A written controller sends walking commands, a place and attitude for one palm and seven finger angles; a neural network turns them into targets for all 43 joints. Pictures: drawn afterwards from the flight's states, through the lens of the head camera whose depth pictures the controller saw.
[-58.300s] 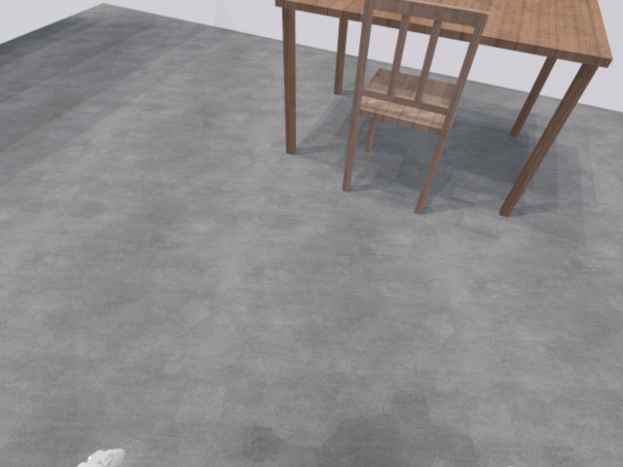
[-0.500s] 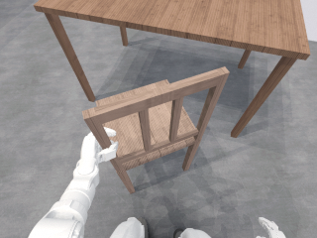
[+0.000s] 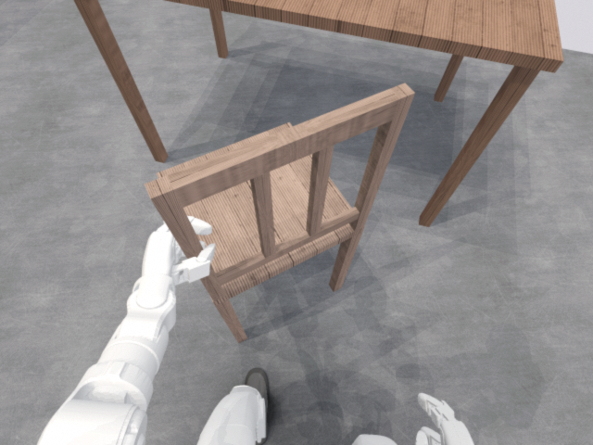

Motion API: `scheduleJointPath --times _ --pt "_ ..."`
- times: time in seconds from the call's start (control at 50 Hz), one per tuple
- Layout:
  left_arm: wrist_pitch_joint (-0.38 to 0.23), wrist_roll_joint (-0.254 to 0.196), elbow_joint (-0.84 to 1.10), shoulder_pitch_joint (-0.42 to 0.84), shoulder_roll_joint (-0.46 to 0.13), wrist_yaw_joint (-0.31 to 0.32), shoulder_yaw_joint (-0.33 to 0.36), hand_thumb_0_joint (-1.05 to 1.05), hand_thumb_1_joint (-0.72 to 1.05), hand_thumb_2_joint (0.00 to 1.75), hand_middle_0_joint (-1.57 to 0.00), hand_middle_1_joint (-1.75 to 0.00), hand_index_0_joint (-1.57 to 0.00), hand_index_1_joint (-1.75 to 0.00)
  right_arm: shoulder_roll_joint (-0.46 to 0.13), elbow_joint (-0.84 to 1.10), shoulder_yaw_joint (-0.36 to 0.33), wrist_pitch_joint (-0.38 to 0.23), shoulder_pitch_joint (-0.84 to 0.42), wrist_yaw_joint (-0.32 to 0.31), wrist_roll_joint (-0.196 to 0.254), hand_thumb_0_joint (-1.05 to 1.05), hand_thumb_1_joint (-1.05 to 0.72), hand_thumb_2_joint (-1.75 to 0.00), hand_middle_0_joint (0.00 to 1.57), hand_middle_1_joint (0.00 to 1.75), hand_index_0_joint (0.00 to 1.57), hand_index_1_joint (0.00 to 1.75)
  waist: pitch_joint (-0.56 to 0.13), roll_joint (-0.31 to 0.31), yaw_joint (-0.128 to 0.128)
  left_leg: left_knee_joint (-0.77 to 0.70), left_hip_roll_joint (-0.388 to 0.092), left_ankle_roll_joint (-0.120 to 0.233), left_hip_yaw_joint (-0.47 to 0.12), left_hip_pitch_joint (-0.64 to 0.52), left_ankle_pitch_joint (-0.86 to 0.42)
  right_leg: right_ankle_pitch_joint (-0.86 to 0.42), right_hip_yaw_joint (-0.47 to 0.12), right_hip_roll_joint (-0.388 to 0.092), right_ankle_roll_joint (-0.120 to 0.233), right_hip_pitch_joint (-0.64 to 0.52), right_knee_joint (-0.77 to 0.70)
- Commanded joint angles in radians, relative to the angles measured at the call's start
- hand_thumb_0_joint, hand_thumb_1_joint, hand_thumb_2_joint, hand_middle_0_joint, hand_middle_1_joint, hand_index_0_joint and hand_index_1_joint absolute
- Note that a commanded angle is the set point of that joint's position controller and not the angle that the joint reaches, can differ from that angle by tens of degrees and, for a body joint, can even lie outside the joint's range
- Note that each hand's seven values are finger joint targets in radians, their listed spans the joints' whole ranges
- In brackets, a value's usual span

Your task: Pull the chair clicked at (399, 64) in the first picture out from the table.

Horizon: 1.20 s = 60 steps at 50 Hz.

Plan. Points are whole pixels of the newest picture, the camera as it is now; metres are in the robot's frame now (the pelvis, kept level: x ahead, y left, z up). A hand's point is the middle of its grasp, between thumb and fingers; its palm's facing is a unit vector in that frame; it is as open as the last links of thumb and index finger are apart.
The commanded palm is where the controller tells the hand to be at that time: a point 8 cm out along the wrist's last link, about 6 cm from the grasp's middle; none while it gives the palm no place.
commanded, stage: step backward, pulling the chair out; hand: left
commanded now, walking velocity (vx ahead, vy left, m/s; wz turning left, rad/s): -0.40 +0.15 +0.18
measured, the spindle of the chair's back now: (264, 218) +0.45 +0.08 -0.08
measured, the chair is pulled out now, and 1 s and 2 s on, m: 0.37 0.48 0.52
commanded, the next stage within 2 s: stop walking, hand still on the chair in 0.96 s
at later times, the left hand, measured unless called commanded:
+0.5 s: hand (215, 298) +0.30 +0.13 -0.05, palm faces +0.08 -0.98 -0.21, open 5.9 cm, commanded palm +0.28 +0.18 -0.06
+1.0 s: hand (223, 345) +0.24 +0.11 -0.05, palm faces -0.02 -0.98 -0.18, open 6.1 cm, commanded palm +0.21 +0.17 -0.06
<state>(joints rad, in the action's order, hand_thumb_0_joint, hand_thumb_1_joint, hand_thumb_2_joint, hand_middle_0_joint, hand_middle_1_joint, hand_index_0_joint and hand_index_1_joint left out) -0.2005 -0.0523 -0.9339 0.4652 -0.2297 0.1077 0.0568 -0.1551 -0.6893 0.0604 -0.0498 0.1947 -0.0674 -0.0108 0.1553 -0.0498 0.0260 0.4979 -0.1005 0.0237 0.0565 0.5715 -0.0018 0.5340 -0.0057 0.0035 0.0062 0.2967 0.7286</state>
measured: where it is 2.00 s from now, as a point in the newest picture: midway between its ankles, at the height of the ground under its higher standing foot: outside the picture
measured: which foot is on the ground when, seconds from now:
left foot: down 0.00-0.08, up 0.10-0.30, down 0.32-0.60, up 0.62-0.98, down 1.00-1.00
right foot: up 0.00-0.02, down 0.04-0.34, up 0.36-0.56, down 0.58-1.00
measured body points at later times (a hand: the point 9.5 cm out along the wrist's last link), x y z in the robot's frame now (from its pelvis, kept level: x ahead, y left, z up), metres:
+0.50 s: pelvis -0.05 -0.02 +0.01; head +0.06 -0.03 +0.45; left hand +0.30 +0.19 -0.04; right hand +0.10 -0.27 -0.12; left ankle -0.03 +0.10 -0.72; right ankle -0.01 -0.14 -0.70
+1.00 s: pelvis -0.12 +0.01 +0.00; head -0.02 -0.01 +0.44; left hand +0.24 +0.17 -0.04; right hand +0.01 -0.28 -0.13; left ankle -0.24 +0.15 -0.72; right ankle +0.02 -0.13 -0.72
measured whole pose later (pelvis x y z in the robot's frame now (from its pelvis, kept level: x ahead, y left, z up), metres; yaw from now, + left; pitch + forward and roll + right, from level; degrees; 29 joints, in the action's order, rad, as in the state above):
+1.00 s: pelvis -0.12 +0.01 +0.00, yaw +11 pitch +5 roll +2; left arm -0.12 -0.02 -0.99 0.60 -0.06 0.10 -0.07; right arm -0.35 -0.69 -0.03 0.02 0.21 -0.14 0.04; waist 0.16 -0.02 0.10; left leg 0.47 -0.06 -0.06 0.06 0.17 0.34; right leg 0.07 0.05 -0.16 -0.05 0.53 0.53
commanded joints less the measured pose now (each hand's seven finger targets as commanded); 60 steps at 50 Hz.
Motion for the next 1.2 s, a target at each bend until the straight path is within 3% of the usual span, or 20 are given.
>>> scheduleJointPath --times 0.0,0.04,0.06,0.08,0.14,0.24,0.28,0.32,0.34,0.52,0.54,0.58,0.6,0.68,0.9,0.94,1.04,1.08,1.12,1.18 --pt "-0.087 0.027 0.201 0.100 -0.121 -0.032 0.016 0.00 0.90 0.90 -0.50 -1.45 -0.50 -1.45 -0.218 0.073 -0.102 -0.020 0.052 -0.008 0.011 0.00 -0.90 -0.90 0.20 0.30 0.20 0.30 -0.495 -0.212 -0.010 0.017 -0.089 0.028 -0.189 -0.514 0.066 -0.211 0.054 0.004 0.020 -0.053 -0.380" --pt "-0.098 0.029 0.227 0.103 -0.165 -0.050 0.023 0.00 0.90 0.90 -0.50 -1.45 -0.50 -1.45 -0.193 0.077 -0.106 -0.014 0.030 -0.010 0.023 0.00 -0.90 -0.90 0.20 0.30 0.20 0.30 -0.457 0.035 -0.006 0.241 0.036 -0.041 -0.069 -0.444 0.240 -0.415 -0.056 -0.170 0.070 -0.068 -0.511" --pt "-0.090 0.029 0.235 0.140 -0.228 -0.042 0.065 0.00 0.90 0.90 -0.50 -1.45 -0.50 -1.45 -0.192 0.104 -0.106 -0.009 -0.008 -0.022 0.046 0.00 -0.90 -0.90 0.20 0.30 0.20 0.30 -0.392 0.320 -0.006 0.461 0.117 -0.073 -0.028 -0.253 0.420 -0.559 -0.166 -0.313 0.126 -0.045 -0.463" --pt "-0.074 0.026 0.218 0.153 -0.242 -0.031 0.094 0.00 0.90 0.90 -0.50 -1.45 -0.50 -1.45 -0.226 0.098 -0.118 -0.010 -0.046 -0.028 0.059 0.00 -0.90 -0.90 0.20 0.30 0.20 0.30 -0.361 0.449 -0.019 0.649 0.138 -0.055 -0.103 -0.148 0.511 -0.823 -0.197 -0.370 0.156 -0.028 -0.389" --pt "-0.070 0.053 0.217 0.256 -0.162 -0.023 0.039 0.00 0.90 0.90 -0.50 -1.45 -0.50 -1.45 -0.174 0.058 -0.068 -0.002 -0.073 -0.042 0.026 0.00 -0.90 -0.90 0.20 0.30 0.20 0.30 -0.345 0.152 0.001 0.574 0.113 -0.060 -0.119 -0.022 0.493 -1.186 -0.088 -0.323 0.110 -0.298 -0.232" --pt "-0.064 0.039 0.122 0.237 -0.165 0.004 0.051 0.00 0.90 0.90 -0.50 -1.45 -0.50 -1.45 -0.221 0.018 -0.081 0.011 -0.015 -0.081 0.039 0.00 -0.90 -0.90 0.20 0.30 0.20 0.30 -0.354 0.221 -0.006 0.077 0.129 -0.051 -0.046 -0.156 0.312 -1.397 -0.057 -0.284 0.050 -0.417 -0.116" --pt "-0.053 0.022 0.115 0.266 -0.140 0.006 0.000 0.00 0.90 0.90 -0.50 -1.45 -0.50 -1.45 -0.251 0.007 -0.095 0.017 0.015 -0.087 0.051 0.00 -0.90 -0.90 0.20 0.30 0.20 0.30 -0.387 0.139 0.018 -0.114 0.056 -0.017 -0.050 -0.445 -0.207 -1.143 0.014 -0.211 -0.011 -0.231 0.007" --pt "-0.052 0.018 0.155 0.282 -0.049 -0.004 -0.052 0.00 0.90 0.90 -0.50 -1.45 -0.50 -1.45 -0.267 0.021 -0.115 0.029 0.069 -0.048 0.039 0.00 -0.90 -0.90 0.20 0.30 0.20 0.30 -0.481 -0.136 0.008 0.016 -0.183 0.146 -0.322 -0.797 -0.966 -0.144 -0.003 -0.061 -0.029 0.176 0.162" --pt "-0.054 0.032 0.144 0.299 0.005 -0.014 -0.088 0.00 0.90 0.90 -0.50 -1.45 -0.50 -1.45 -0.246 0.004 -0.113 0.034 0.098 -0.018 0.033 0.00 -0.90 -0.90 0.20 0.30 0.20 0.30 -0.472 -0.122 0.023 0.027 -0.203 0.163 -0.303 -0.862 -0.968 0.049 -0.017 -0.039 -0.011 0.245 0.146" --pt "-0.034 0.040 0.147 0.247 -0.067 -0.022 -0.030 0.00 0.90 0.90 -0.50 -1.45 -0.50 -1.45 -0.218 0.094 -0.111 0.032 0.052 -0.016 0.034 0.00 -0.90 -0.90 0.20 0.30 0.20 0.30 -0.441 -0.124 0.001 0.038 -0.141 0.076 -0.230 -0.446 -0.367 -0.394 0.005 -0.049 -0.016 -0.145 -0.243" --pt "-0.033 0.041 0.145 0.248 -0.074 -0.025 -0.030 0.00 0.90 0.90 -0.50 -1.45 -0.50 -1.45 -0.213 0.101 -0.107 0.031 0.051 -0.022 0.040 0.00 -0.90 -0.90 0.20 0.30 0.20 0.30 -0.442 -0.050 -0.002 0.074 -0.094 0.041 -0.177 -0.330 -0.165 -0.590 -0.025 -0.089 -0.012 -0.266 -0.299" --pt "-0.016 0.031 0.088 0.226 -0.149 -0.022 0.004 0.00 0.90 0.90 -0.50 -1.45 -0.50 -1.45 -0.210 0.123 -0.109 0.030 0.038 -0.040 0.057 0.00 -0.90 -0.90 0.20 0.30 0.20 0.30 -0.434 0.257 -0.016 0.401 0.122 -0.066 -0.073 -0.167 0.554 -0.859 -0.353 -0.413 0.136 -0.254 -0.423" --pt "0.015 0.020 0.059 0.246 -0.129 -0.022 -0.009 0.00 0.90 0.90 -0.50 -1.45 -0.50 -1.45 -0.209 0.117 -0.112 0.033 0.028 -0.039 0.067 0.00 -0.90 -0.90 0.20 0.30 0.20 0.30 -0.423 0.242 -0.029 0.588 0.122 -0.068 -0.148 -0.160 0.635 -0.661 -0.356 -0.490 0.156 -0.151 -0.464" --pt "0.005 0.028 0.070 0.298 -0.102 -0.010 -0.003 0.00 0.90 0.90 -0.50 -1.45 -0.50 -1.45 -0.195 0.070 -0.080 0.023 0.011 -0.028 0.045 0.00 -0.90 -0.90 0.20 0.30 0.20 0.30 -0.470 0.110 -0.003 0.628 0.090 -0.081 -0.169 -0.124 0.483 -0.741 -0.202 -0.390 0.147 -0.240 -0.329" --pt "0.033 0.022 0.057 0.260 0.025 -0.010 -0.080 0.00 0.90 0.90 -0.50 -1.45 -0.50 -1.45 -0.207 0.064 -0.090 0.034 0.108 -0.067 0.045 0.00 -0.90 -0.90 0.20 0.30 0.20 0.30 -0.513 0.299 -0.009 0.034 0.074 -0.077 0.016 -0.263 0.419 -0.796 -0.104 -0.336 0.114 -0.330 -0.291" --pt "0.025 0.019 0.085 0.261 0.057 -0.018 -0.112 0.00 0.90 0.90 -0.50 -1.45 -0.50 -1.45 -0.208 0.073 -0.098 0.059 0.115 -0.074 0.045 0.00 -0.90 -0.90 0.20 0.30 0.20 0.30 -0.528 0.235 0.019 -0.198 0.036 -0.069 0.048 -0.407 0.164 -0.749 -0.034 -0.271 0.053 -0.281 -0.201" --pt "-0.035 0.036 0.261 0.348 0.146 -0.065 -0.185 0.00 0.90 0.90 -0.50 -1.45 -0.50 -1.45 -0.204 0.135 -0.114 0.070 0.050 -0.032 0.007 0.00 -0.90 -0.90 0.20 0.30 0.20 0.30 -0.344 -0.341 0.035 -0.087 -0.233 0.081 -0.109 -0.546 -0.612 -0.163 0.089 -0.044 -0.012 0.122 0.134" --pt "-0.049 0.057 0.385 0.503 0.071 -0.056 -0.150 0.00 0.90 0.90 -0.50 -1.45 -0.50 -1.45 -0.201 0.113 -0.116 0.055 0.089 -0.013 0.029 0.00 -0.90 -0.90 0.20 0.30 0.20 0.30 -0.338 -0.196 0.026 0.025 -0.218 0.055 -0.071 -0.605 -0.654 -0.149 0.102 -0.023 0.011 0.078 -0.027" --pt "-0.026 0.064 0.283 0.358 0.087 -0.054 -0.158 0.00 0.90 0.90 -0.50 -1.45 -0.50 -1.45 -0.217 0.106 -0.141 0.057 0.157 0.005 0.047 0.00 -0.90 -0.90 0.20 0.30 0.20 0.30 -0.423 -0.014 0.023 0.225 -0.140 -0.008 -0.019 -0.558 -0.576 -0.595 0.086 -0.048 0.059 -0.223 -0.274" --pt "-0.004 0.048 0.161 0.247 0.086 -0.073 -0.164 0.00 0.90 0.90 -0.50 -1.45 -0.50 -1.45 -0.183 0.111 -0.128 0.023 0.125 -0.006 0.039 0.00 -0.90 -0.90 0.20 0.30 0.20 0.30 -0.422 0.258 0.005 0.451 0.035 -0.052 -0.039 -0.170 0.473 -1.244 -0.144 -0.324 0.224 -0.470 -0.265"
